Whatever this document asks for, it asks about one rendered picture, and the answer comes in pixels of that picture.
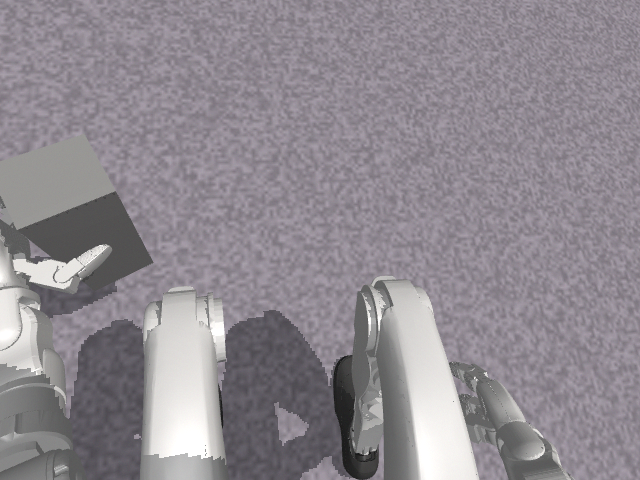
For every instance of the left robot arm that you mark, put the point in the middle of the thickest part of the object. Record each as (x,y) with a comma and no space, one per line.
(35,435)

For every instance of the left robot hand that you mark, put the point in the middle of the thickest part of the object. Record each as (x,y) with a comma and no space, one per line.
(18,269)

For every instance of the carton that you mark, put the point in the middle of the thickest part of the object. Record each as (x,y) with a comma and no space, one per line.
(61,199)

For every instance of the right robot foot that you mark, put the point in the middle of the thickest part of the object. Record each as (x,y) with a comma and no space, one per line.
(358,466)

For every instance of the right robot arm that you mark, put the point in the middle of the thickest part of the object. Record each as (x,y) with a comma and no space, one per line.
(527,455)

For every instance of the right robot hand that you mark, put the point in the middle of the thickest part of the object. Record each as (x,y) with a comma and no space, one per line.
(493,408)

